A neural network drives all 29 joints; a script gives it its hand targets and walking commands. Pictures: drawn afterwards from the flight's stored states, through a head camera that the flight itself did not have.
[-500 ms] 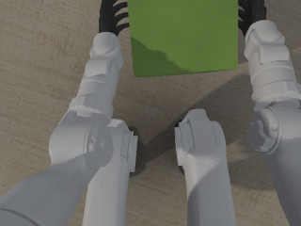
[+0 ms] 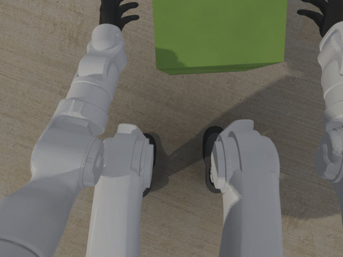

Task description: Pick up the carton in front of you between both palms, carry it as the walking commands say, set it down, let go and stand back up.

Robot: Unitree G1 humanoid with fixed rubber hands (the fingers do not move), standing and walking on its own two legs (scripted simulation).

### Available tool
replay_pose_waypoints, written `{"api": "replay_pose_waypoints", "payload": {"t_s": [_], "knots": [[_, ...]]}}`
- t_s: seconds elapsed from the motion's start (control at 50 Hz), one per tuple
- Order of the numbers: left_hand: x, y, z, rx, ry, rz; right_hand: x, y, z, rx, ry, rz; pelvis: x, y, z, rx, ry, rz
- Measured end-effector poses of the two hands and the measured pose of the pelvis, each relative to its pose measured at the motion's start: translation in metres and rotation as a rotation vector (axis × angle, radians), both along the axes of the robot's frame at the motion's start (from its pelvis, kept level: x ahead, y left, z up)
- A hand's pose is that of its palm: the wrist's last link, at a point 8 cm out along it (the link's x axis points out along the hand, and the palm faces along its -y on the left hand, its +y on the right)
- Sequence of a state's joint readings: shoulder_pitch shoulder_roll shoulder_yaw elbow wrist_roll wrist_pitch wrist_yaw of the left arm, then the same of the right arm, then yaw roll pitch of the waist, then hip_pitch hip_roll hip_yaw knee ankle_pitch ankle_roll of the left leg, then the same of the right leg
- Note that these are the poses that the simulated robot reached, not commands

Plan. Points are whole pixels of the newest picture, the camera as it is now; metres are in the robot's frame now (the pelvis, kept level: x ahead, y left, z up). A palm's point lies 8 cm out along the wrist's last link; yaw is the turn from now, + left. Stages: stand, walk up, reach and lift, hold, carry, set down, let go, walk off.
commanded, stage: set down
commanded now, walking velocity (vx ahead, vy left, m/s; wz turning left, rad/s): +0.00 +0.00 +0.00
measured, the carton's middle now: (210, 22) +0.52 -0.11 -0.24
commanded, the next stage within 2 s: let go in 0.98 s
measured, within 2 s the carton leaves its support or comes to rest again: neither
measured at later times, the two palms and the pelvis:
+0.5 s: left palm out of the picture +0.51 +0.06 +0.00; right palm out of the picture +0.48 -0.32 +0.00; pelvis +0.02 +0.00 +0.11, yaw -1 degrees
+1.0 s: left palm out of the picture +0.51 +0.06 +0.15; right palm out of the picture +0.48 -0.33 +0.15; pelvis +0.04 -0.01 +0.25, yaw -4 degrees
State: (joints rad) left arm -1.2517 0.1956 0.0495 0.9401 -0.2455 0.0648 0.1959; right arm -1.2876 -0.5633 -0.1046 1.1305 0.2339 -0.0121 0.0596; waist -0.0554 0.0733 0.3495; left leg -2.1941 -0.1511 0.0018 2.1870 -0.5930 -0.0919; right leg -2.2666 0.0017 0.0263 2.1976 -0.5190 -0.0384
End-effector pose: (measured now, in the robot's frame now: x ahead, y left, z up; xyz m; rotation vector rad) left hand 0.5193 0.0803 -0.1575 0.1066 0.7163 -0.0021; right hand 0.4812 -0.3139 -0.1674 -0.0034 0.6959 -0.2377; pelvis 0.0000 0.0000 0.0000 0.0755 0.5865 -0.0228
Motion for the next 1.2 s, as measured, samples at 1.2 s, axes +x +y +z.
{"api": "replay_pose_waypoints", "payload": {"t_s": [1.2], "knots": [[-0.039,-0.005,0.344,0.089,-0.017,-0.037,-0.032,-0.020,0.355,-0.084,0.045,0.060,0.064,-0.020,0.300,-0.008,0.085,-0.082]]}}
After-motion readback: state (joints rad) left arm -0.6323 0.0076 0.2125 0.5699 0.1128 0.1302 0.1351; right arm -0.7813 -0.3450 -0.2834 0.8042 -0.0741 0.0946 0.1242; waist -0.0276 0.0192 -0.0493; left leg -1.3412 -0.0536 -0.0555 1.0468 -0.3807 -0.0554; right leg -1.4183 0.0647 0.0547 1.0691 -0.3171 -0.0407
